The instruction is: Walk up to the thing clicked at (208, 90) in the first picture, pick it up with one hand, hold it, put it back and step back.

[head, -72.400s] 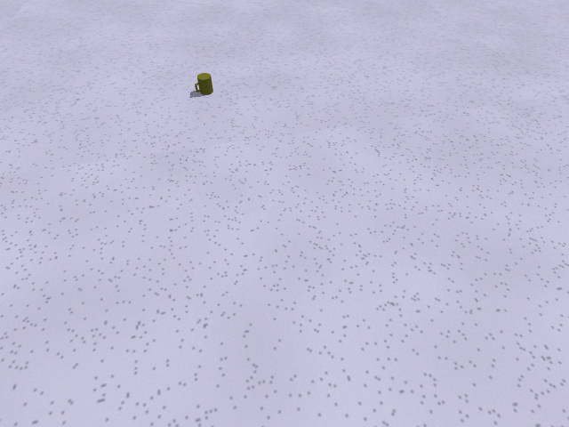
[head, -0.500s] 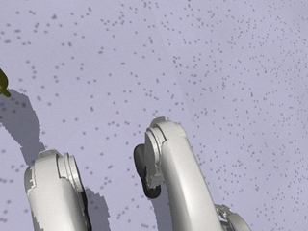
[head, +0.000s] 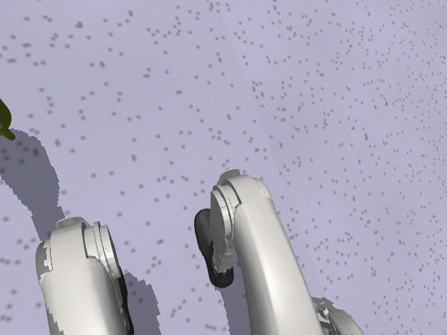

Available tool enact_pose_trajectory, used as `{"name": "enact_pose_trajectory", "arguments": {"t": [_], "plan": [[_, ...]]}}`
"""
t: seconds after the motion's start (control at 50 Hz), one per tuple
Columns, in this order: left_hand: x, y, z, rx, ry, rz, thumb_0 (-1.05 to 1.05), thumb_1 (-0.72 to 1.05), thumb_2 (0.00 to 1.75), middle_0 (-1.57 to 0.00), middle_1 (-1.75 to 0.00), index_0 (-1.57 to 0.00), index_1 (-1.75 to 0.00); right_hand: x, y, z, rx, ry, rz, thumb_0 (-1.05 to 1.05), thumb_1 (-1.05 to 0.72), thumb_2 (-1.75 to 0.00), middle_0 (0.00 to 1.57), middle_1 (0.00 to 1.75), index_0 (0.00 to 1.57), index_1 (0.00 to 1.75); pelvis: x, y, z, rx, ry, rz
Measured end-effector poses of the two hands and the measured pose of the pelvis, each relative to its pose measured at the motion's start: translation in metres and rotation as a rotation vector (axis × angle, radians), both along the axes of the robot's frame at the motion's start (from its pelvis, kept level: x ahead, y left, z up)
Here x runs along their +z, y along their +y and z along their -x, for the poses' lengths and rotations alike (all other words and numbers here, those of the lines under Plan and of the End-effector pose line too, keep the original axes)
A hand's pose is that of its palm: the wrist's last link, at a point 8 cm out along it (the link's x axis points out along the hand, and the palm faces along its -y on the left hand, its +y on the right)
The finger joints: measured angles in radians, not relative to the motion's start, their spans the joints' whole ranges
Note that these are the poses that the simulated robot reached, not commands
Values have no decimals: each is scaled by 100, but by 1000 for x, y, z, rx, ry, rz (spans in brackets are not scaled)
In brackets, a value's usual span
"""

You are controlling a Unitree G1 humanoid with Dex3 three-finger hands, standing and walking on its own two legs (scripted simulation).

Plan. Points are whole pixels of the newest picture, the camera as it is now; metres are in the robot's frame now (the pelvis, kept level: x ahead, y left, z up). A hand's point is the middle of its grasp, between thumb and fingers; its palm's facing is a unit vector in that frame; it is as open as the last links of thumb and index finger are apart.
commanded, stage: crouch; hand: left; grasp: from above
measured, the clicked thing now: out of the picture +0.52 +0.27 -0.23
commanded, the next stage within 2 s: none
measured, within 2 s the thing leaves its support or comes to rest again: neither
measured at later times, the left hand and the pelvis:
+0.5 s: hand out of the picture +0.53 +0.28 -0.17, palm faces -0.49 -0.09 -0.87, open 10.8 cm; pelvis +0.00 +0.00 +0.00, yaw +0 degrees
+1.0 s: hand out of the picture +0.53 +0.28 -0.17, palm faces -0.49 -0.09 -0.87, open 10.8 cm; pelvis +0.00 +0.00 +0.00, yaw +0 degrees
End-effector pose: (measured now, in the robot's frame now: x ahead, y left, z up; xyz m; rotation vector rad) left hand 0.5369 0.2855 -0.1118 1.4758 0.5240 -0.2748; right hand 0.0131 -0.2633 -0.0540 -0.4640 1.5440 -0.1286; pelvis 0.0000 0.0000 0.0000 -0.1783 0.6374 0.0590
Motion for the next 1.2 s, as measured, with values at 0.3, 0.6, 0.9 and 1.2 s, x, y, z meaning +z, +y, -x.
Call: {"name": "enact_pose_trajectory", "arguments": {"t": [0.3, 0.6, 0.9, 1.2], "plan": [[-5, -2, -1, -6, -6, 0, -1, -14, 56, -72, -49, -69, -55, 0, 0, 0, -5, 6, 0, 0, -90, -90, 20, 29, 21, 30, -1, 0, -1, 0, 5, 0], [-1, -4, 3, -3, 0, 2, -1, -15, 56, -72, -49, -69, -55, 1, -4, -4, 6, -3, -3, 0, -90, -89, 20, 29, 21, 30, 2, -2, -1, 1, 3, -6], [2, -4, 0, 4, 1, -5, -1, -14, 56, -72, -49, -69, -55, -1, -5, -1, 0, 0, -8, 0, -90, -90, 20, 29, 21, 30, 2, -4, -1, -1, 4, -10], [-3, -6, 4, -6, -12, 1, -1, -14, 55, -71, -49, -68, -55, -3, -4, 0, -9, 3, -5, 0, -90, -89, 20, 29, 21, 30, 0, -4, -1, -1, 2, -11]]}}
